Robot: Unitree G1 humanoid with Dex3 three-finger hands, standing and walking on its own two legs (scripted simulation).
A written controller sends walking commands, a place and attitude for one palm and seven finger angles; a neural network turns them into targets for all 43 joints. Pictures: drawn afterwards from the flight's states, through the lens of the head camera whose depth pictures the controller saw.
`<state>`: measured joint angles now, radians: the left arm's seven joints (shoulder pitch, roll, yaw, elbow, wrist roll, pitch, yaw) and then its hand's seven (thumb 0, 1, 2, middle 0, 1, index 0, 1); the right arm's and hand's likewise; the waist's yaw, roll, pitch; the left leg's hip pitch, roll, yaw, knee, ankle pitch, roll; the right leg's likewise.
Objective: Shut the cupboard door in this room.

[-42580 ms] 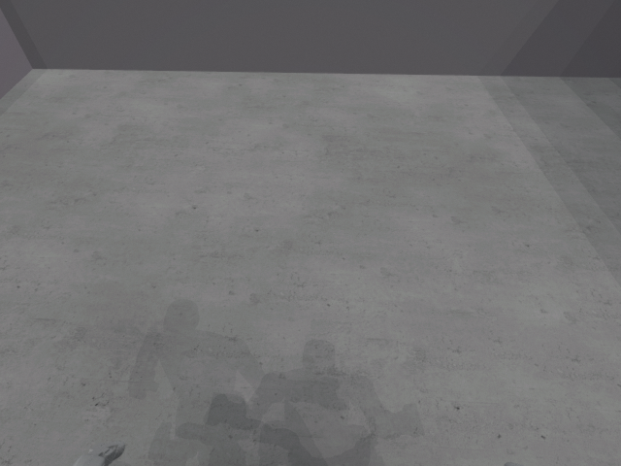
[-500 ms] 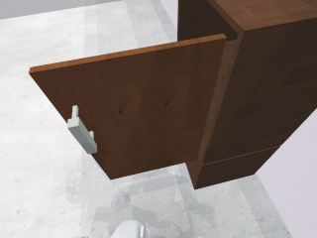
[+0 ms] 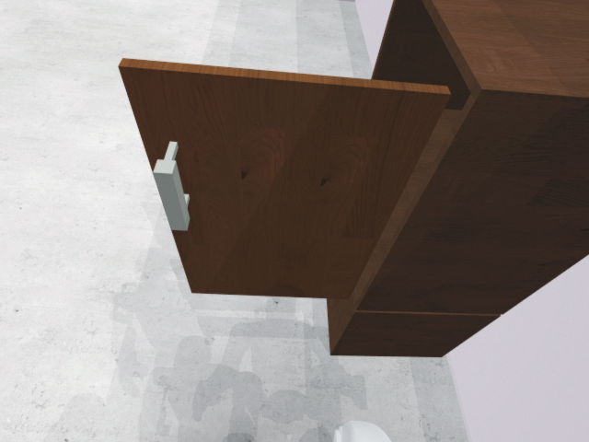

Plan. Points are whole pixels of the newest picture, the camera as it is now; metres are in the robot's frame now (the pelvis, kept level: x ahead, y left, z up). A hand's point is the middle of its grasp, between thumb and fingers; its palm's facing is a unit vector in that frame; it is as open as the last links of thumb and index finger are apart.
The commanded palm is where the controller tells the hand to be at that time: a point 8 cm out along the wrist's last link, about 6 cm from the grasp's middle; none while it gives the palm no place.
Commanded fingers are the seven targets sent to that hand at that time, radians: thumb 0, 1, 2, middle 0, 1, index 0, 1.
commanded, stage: come to a stop and stand still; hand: left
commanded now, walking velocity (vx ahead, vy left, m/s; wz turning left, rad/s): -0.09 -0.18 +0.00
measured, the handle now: (176, 187) +0.43 +0.22 +0.06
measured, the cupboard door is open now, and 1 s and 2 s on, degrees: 89 89 89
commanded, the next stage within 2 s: none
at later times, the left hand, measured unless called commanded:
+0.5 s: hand out of the picture -0.05 +0.09 -0.16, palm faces +0.11 -0.97 -0.22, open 7.4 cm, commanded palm none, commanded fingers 0.00 0.90 0.90 -0.20 -0.30 -0.20 -0.30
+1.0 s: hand out of the picture +0.03 +0.19 -0.17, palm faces -0.01 -0.96 -0.28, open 7.4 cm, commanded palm none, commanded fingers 0.00 0.90 0.90 -0.20 -0.30 -0.20 -0.30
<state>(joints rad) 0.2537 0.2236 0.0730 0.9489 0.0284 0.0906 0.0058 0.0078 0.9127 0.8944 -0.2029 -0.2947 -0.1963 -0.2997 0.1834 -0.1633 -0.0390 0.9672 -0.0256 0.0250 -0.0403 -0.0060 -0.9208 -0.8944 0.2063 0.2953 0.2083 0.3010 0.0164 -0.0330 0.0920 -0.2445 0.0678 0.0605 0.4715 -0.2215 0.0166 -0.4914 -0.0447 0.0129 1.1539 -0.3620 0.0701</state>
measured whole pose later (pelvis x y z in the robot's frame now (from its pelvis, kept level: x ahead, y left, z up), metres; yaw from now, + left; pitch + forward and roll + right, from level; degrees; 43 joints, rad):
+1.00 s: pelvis -0.02 +0.00 -0.01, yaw -1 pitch +0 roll +1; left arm 0.28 0.18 -0.01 0.99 0.02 0.01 0.04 0.01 0.91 0.89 -0.20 -0.29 -0.20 -0.30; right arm 0.25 -0.19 0.00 0.95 -0.02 0.00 -0.01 -0.02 -0.95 -0.89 0.20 0.29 0.21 0.30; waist 0.00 0.04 -0.01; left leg -0.22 -0.04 0.14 0.51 -0.29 0.07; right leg -0.25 -0.05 0.01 0.58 -0.33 0.02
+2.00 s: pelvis +0.00 -0.02 +0.00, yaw -2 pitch +0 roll +1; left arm 0.30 0.14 -0.02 1.11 0.02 0.00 0.04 0.01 0.92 0.89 -0.20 -0.29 -0.20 -0.30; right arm 0.27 -0.15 0.02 1.12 -0.01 -0.02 -0.04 0.00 -0.92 -0.90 0.20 0.29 0.20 0.30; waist 0.00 -0.01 0.04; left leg -0.12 0.00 0.12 0.38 -0.26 0.03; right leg -0.14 0.00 0.00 0.42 -0.27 -0.02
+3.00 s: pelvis +0.00 -0.04 -0.01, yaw +1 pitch +0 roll +1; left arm 0.47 0.20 0.00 0.30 -0.13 -0.02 0.13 0.05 0.96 0.89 -0.22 -0.31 -0.21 -0.32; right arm 0.36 -0.21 0.00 0.93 0.04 -0.25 -0.08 0.01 -0.93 -0.89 0.20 0.29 0.20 0.30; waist -0.01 0.03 0.01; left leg -0.23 0.01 0.07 0.52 -0.30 0.01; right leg -0.22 0.00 -0.05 0.55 -0.34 -0.04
